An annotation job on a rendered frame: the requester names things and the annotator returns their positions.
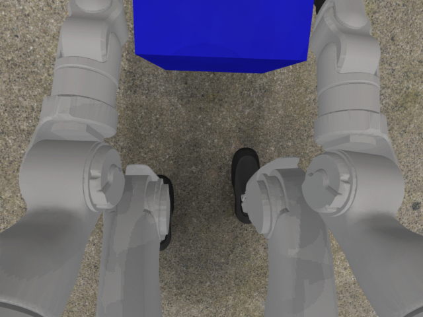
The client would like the right robot thigh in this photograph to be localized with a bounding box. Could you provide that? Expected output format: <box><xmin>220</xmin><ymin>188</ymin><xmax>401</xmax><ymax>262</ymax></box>
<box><xmin>251</xmin><ymin>168</ymin><xmax>338</xmax><ymax>317</ymax></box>

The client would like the right robot forearm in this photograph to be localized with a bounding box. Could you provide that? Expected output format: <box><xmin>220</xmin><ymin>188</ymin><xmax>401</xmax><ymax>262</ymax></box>
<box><xmin>309</xmin><ymin>0</ymin><xmax>400</xmax><ymax>169</ymax></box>

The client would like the left robot upper arm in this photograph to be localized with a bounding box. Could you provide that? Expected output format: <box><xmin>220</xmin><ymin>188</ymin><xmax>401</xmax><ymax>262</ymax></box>
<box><xmin>0</xmin><ymin>139</ymin><xmax>125</xmax><ymax>317</ymax></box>

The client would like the carton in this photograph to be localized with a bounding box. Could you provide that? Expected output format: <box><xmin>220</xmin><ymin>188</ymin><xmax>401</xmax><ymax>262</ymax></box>
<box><xmin>133</xmin><ymin>0</ymin><xmax>314</xmax><ymax>73</ymax></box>

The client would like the right robot shin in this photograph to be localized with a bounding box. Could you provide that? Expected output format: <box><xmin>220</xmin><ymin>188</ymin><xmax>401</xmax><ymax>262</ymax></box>
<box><xmin>241</xmin><ymin>156</ymin><xmax>299</xmax><ymax>225</ymax></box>

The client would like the right robot upper arm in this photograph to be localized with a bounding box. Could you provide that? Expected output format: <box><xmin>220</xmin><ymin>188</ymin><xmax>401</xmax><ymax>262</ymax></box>
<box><xmin>301</xmin><ymin>149</ymin><xmax>423</xmax><ymax>317</ymax></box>

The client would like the left robot forearm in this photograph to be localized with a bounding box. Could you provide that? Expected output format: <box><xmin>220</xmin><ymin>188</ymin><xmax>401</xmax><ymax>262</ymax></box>
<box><xmin>19</xmin><ymin>0</ymin><xmax>128</xmax><ymax>196</ymax></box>

